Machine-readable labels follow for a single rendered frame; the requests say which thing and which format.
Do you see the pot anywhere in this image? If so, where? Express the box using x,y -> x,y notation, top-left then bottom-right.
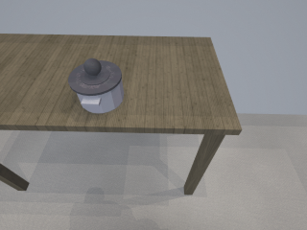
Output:
77,79 -> 125,114

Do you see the table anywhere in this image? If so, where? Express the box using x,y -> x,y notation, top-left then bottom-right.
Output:
0,34 -> 242,196

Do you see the lid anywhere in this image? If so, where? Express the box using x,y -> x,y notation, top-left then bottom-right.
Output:
68,60 -> 122,96

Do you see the knob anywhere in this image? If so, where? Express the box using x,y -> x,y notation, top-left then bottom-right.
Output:
83,58 -> 102,76

